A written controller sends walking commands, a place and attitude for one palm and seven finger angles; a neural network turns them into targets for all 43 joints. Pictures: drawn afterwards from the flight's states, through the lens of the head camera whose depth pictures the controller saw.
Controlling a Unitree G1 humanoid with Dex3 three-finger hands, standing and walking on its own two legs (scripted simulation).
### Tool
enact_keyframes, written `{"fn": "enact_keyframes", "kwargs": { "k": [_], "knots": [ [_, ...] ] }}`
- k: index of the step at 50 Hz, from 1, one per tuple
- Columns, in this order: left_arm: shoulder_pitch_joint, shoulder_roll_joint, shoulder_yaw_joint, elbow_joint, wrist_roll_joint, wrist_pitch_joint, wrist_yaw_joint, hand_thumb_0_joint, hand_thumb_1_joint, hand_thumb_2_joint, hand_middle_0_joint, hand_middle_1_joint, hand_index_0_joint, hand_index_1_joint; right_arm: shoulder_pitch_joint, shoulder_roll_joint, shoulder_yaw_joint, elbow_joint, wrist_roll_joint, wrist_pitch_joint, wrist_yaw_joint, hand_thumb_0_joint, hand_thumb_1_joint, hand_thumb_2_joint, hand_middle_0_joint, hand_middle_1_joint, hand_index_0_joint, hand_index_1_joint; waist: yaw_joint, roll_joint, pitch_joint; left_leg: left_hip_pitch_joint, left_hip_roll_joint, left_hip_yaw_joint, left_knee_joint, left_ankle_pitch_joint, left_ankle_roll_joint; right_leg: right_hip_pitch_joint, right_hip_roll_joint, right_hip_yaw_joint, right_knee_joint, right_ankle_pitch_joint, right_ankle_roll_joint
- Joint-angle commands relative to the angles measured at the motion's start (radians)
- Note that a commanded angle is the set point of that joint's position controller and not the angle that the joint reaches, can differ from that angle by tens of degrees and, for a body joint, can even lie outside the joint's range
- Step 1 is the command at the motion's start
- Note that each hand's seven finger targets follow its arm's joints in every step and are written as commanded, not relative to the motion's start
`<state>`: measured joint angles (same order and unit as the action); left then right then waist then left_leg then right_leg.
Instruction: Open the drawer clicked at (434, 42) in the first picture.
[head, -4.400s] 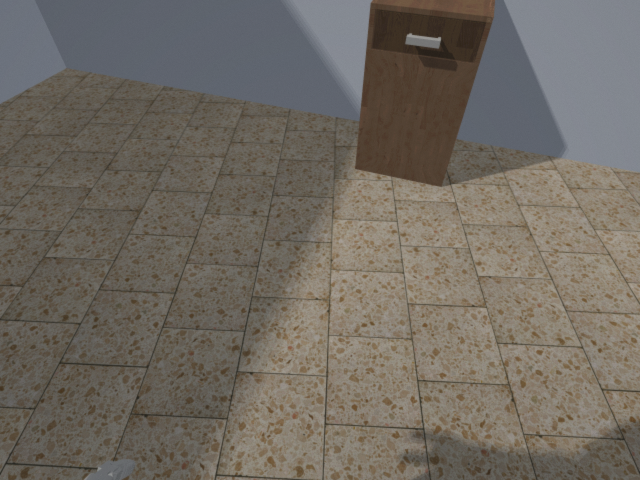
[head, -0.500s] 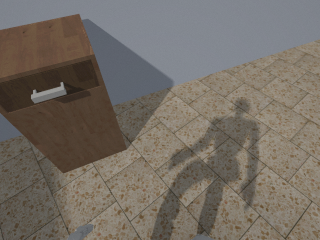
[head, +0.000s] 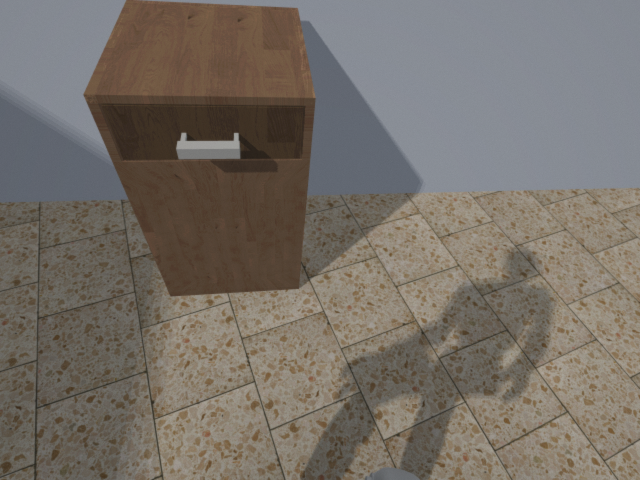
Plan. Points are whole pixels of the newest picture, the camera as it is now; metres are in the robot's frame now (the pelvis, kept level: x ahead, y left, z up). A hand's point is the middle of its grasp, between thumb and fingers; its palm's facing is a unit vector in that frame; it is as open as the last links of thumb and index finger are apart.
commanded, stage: turn to face it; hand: left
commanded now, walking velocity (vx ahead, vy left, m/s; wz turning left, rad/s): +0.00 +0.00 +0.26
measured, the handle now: (209, 143) +0.75 +0.28 -0.08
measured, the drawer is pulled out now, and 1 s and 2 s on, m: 0.00 0.00 0.00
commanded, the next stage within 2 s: take the last steps up to it in 0.12 s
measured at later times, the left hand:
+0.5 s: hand out of the picture -0.01 +0.13 -0.15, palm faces +0.19 -0.96 -0.23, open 7.3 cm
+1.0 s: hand out of the picture +0.05 +0.20 -0.18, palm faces +0.20 -0.97 -0.14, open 7.4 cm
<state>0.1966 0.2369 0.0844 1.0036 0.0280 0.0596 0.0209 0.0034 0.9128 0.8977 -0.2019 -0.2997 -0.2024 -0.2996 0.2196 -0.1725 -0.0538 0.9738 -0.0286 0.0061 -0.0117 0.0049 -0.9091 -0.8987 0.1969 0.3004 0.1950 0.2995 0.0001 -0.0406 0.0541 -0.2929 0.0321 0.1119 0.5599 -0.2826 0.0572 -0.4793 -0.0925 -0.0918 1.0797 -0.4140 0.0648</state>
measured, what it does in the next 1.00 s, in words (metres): walks ahead: right foot, then left foot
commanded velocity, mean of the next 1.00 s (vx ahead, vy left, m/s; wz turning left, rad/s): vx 0.23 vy -0.01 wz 0.06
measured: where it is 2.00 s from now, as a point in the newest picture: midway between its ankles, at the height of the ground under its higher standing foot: outside the picture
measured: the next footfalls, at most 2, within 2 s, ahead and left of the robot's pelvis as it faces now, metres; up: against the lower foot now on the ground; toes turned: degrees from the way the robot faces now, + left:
right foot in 0.32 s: +0.03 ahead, -0.15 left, +0.00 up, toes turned +1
left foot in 0.80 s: +0.12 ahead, +0.13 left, +0.00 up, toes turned +18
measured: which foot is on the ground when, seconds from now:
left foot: down 0.00-0.34, up 0.36-0.78, down 0.80-1.00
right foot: up 0.00-0.30, down 0.32-0.82, up 0.84-1.00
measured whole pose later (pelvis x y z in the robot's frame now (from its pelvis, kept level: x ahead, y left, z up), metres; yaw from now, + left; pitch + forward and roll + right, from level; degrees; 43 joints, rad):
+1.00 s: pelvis +0.12 +0.04 +0.01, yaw +8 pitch +0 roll +0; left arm 0.34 0.16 0.06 1.14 0.04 -0.01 0.00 0.01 0.91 0.90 -0.20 -0.30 -0.20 -0.30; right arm 0.23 -0.14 -0.05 1.03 -0.02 -0.09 -0.03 -0.02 -0.95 -0.90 0.20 0.30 0.20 0.30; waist 0.01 -0.05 0.03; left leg -0.14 0.02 0.19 0.42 -0.27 0.05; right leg -0.46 -0.10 -0.08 1.10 -0.32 0.00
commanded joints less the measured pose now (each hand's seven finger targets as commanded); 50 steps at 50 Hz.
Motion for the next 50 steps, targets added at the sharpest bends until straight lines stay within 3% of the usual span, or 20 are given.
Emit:
{"fn": "enact_keyframes", "kwargs": {
  "k": [1, 11, 14, 15, 16, 17, 18, 19, 21, 24, 30, 35, 37, 39, 40, 41, 42, 45, 48, 50],
  "knots": [
    [-0.007, 0.030, -0.008, -0.062, -0.012, -0.032, -0.002, 0.000, 0.900, 0.900, -0.200, -0.300, -0.200, -0.300, 0.070, -0.174, -0.029, -0.033, 0.009, -0.021, -0.024, 0.000, -0.900, -0.900, 0.200, 0.300, 0.200, 0.300, -0.024, 0.142, -0.135, 0.275, 0.238, -0.228, -0.200, 0.671, 0.098, -0.079, -0.007, 0.062, -0.006, 0.017, 0.020],
    [0.008, 0.020, -0.022, -0.058, -0.020, -0.032, 0.010, 0.000, 0.900, 0.900, -0.200, -0.300, -0.200, -0.300, 0.032, -0.195, -0.034, -0.016, 0.004, 0.006, -0.012, 0.000, -0.900, -0.900, 0.200, 0.300, 0.200, 0.300, -0.028, 0.203, -0.095, 0.178, 0.232, -0.308, -0.209, 0.510, 0.116, 0.126, 0.040, 0.042, -0.358, -0.029, 0.005],
    [0.122, 0.005, -0.028, -0.010, -0.016, -0.050, 0.007, 0.000, 0.900, 0.900, -0.200, -0.300, -0.200, -0.300, -0.002, -0.174, -0.029, -0.012, 0.009, 0.006, -0.006, 0.000, -0.900, -0.900, 0.200, 0.300, 0.200, 0.300, 0.022, 0.156, -0.126, 0.059, 0.172, -0.287, -0.189, 0.130, 0.059, 0.340, 0.053, 0.015, -0.611, 0.146, -0.007],
    [0.150, 0.038, -0.024, 0.003, -0.007, -0.062, 0.007, 0.000, 0.900, 0.900, -0.200, -0.300, -0.200, -0.300, -0.001, -0.141, -0.026, -0.011, 0.016, 0.004, -0.001, 0.000, -0.900, -0.900, 0.200, 0.300, 0.200, 0.300, 0.032, 0.078, -0.113, -0.050, 0.110, -0.249, -0.128, -0.034, 0.013, 0.449, 0.013, 0.062, -0.720, 0.145, -0.020],
    [0.183, 0.106, -0.012, 0.011, 0.007, -0.071, 0.012, 0.000, 0.900, 0.900, -0.200, -0.300, -0.200, -0.300, -0.003, -0.074, -0.013, -0.025, 0.022, 0.004, 0.003, 0.000, -0.900, -0.900, 0.200, 0.300, 0.200, 0.300, 0.047, -0.145, -0.077, -0.239, -0.007, -0.133, 0.069, -0.202, -0.046, 0.518, -0.181, 0.309, -0.845, -0.068, -0.092],
    [0.200, 0.168, -0.002, -0.008, 0.004, -0.067, 0.012, 0.000, 0.900, 0.900, -0.200, -0.300, -0.200, -0.300, -0.073, -0.082, -0.012, -0.069, 0.012, 0.011, 0.010, 0.000, -0.900, -0.900, 0.200, 0.300, 0.200, 0.300, 0.084, -0.259, 0.024, -0.323, -0.036, -0.093, 0.254, -0.286, -0.065, 0.383, -0.338, 0.507, -0.980, -0.279, -0.179],
    [0.175, 0.158, -0.010, -0.020, 0.001, -0.067, 0.013, 0.000, 0.900, 0.900, -0.200, -0.300, -0.200, -0.300, -0.089, -0.117, -0.025, -0.074, 0.002, 0.016, 0.020, 0.000, -0.900, -0.900, 0.200, 0.300, 0.200, 0.300, 0.064, -0.167, 0.083, -0.334, -0.008, -0.131, 0.373, -0.236, -0.058, 0.267, -0.348, 0.496, -1.024, -0.364, -0.201],
    [0.142, 0.117, -0.008, -0.016, -0.001, -0.084, 0.015, 0.000, 0.900, 0.900, -0.200, -0.300, -0.200, -0.300, -0.072, -0.116, -0.030, -0.050, -0.004, 0.020, 0.024, 0.000, -0.900, -0.900, 0.200, 0.300, 0.200, 0.300, 0.038, -0.227, 0.138, -0.350, 0.018, -0.152, 0.425, -0.153, -0.054, 0.223, -0.293, 0.465, -1.035, -0.331, -0.171],
    [0.131, 0.049, -0.030, -0.006, -0.005, -0.101, 0.009, 0.000, 0.900, 0.900, -0.200, -0.300, -0.200, -0.300, -0.006, -0.104, -0.032, 0.002, -0.006, 0.015, 0.032, 0.000, -0.900, -0.900, 0.200, 0.300, 0.200, 0.300, 0.001, -0.120, 0.143, -0.315, 0.037, -0.127, 0.492, -0.028, -0.063, 0.238, -0.215, 0.300, -0.984, -0.151, -0.136],
    [0.187, 0.030, -0.034, 0.012, -0.010, -0.121, 0.003, 0.000, 0.900, 0.900, -0.200, -0.300, -0.200, -0.300, 0.028, -0.069, -0.029, 0.027, -0.002, 0.010, 0.035, 0.000, -0.900, -0.900, 0.200, 0.300, 0.200, 0.300, 0.004, -0.062, 0.084, -0.310, 0.042, -0.095, 0.489, 0.063, -0.086, 0.325, -0.168, 0.167, -0.945, 0.045, -0.130],
    [0.296, 0.026, -0.034, 0.074, 0.000, -0.135, 0.003, 0.000, 0.900, 0.900, -0.200, -0.300, -0.200, -0.300, -0.079, -0.063, -0.022, -0.006, 0.003, -0.004, 0.039, 0.000, -0.900, -0.900, 0.200, 0.300, 0.200, 0.300, 0.047, -0.085, 0.088, -0.343, 0.079, -0.067, 0.334, 0.039, -0.089, 0.416, -0.213, 0.190, -0.952, 0.092, -0.192],
    [0.324, 0.039, -0.028, 0.117, 0.006, -0.128, 0.001, 0.000, 0.900, 0.900, -0.200, -0.300, -0.200, -0.300, -0.124, -0.029, -0.006, -0.013, 0.009, -0.027, 0.041, 0.000, -0.900, -0.900, 0.200, 0.300, 0.200, 0.300, 0.060, -0.124, 0.066, -0.210, 0.051, -0.004, 0.121, -0.039, -0.065, 0.416, -0.212, 0.148, -0.882, 0.231, -0.204],
    [0.311, 0.043, -0.025, 0.125, 0.002, -0.123, 0.000, 0.000, 0.900, 0.900, -0.200, -0.300, -0.200, -0.300, -0.071, -0.027, -0.002, 0.005, 0.010, -0.039, 0.036, 0.000, -0.900, -0.900, 0.200, 0.300, 0.200, 0.300, 0.036, -0.118, 0.040, -0.080, 0.029, 0.026, 0.015, -0.005, -0.055, 0.381, -0.188, 0.115, -0.815, 0.273, -0.189],
    [0.296, 0.020, -0.028, 0.130, -0.009, -0.115, -0.003, 0.000, 0.900, 0.900, -0.200, -0.300, -0.200, -0.300, 0.074, -0.060, -0.006, 0.062, 0.007, -0.056, 0.021, 0.000, -0.900, -0.900, 0.200, 0.300, 0.200, 0.300, -0.030, -0.016, -0.016, 0.214, 0.004, 0.049, -0.118, 0.070, -0.044, 0.247, -0.110, 0.045, -0.632, 0.309, -0.143],
    [0.296, -0.021, -0.035, 0.115, -0.012, -0.114, -0.010, 0.000, 0.900, 0.900, -0.200, -0.300, -0.200, -0.300, 0.209, -0.148, -0.029, 0.096, 0.003, -0.064, 0.009, 0.000, -0.900, -0.900, 0.200, 0.300, 0.200, 0.300, -0.085, 0.168, -0.097, 0.416, 0.157, -0.154, -0.161, 0.003, 0.009, 0.093, -0.035, -0.019, -0.400, 0.197, -0.102],
    [0.261, -0.065, -0.047, 0.079, -0.015, -0.115, -0.015, 0.000, 0.900, 0.900, -0.200, -0.300, -0.200, -0.300, 0.323, -0.240, -0.050, 0.119, 0.000, -0.063, -0.001, 0.000, -0.900, -0.900, 0.200, 0.300, 0.200, 0.300, -0.117, 0.361, -0.135, 0.509, 0.389, -0.461, -0.285, -0.015, 0.100, -0.109, 0.050, -0.075, -0.138, -0.142, -0.066],
    [0.196, -0.039, -0.038, 0.051, -0.004, -0.110, -0.010, 0.000, 0.900, 0.900, -0.200, -0.300, -0.200, -0.300, 0.342, -0.244, -0.049, 0.128, 0.003, -0.051, -0.006, 0.000, -0.900, -0.900, 0.200, 0.300, 0.200, 0.300, -0.125, 0.255, -0.084, 0.441, 0.433, -0.498, -0.338, -0.075, 0.137, -0.162, 0.032, 0.017, 0.000, -0.171, -0.088],
    [0.151, -0.041, -0.026, 0.078, -0.001, -0.101, -0.026, 0.000, 0.900, 0.900, -0.200, -0.300, -0.200, -0.300, 0.152, -0.098, -0.011, 0.090, 0.008, -0.066, -0.015, 0.000, -0.900, -0.900, 0.200, 0.300, 0.200, 0.300, -0.047, 0.135, 0.057, 0.193, 0.334, -0.299, -0.378, 0.038, 0.093, -0.137, -0.056, 0.071, 0.085, 0.044, -0.084],
    [0.191, -0.077, -0.024, 0.090, 0.004, -0.085, -0.030, 0.000, 0.900, 0.900, -0.200, -0.300, -0.200, -0.300, 0.158, -0.063, -0.002, 0.086, 0.008, -0.088, -0.022, 0.000, -0.900, -0.900, 0.200, 0.300, 0.200, 0.300, -0.008, 0.121, 0.030, 0.189, 0.263, -0.141, -0.363, 0.343, 0.072, -0.091, -0.041, 0.051, 0.058, 0.143, -0.057],
    [0.170, -0.071, -0.022, 0.082, 0.002, -0.078, -0.030, 0.000, 0.900, 0.900, -0.200, -0.300, -0.200, -0.300, 0.172, -0.060, 0.000, 0.092, 0.011, -0.095, -0.025, 0.000, -0.900, -0.900, 0.200, 0.300, 0.200, 0.300, 0.001, 0.128, 0.016, 0.229, 0.253, -0.109, -0.354, 0.477, 0.077, -0.114, -0.035, 0.047, 0.033, 0.171, -0.050]
  ]
}}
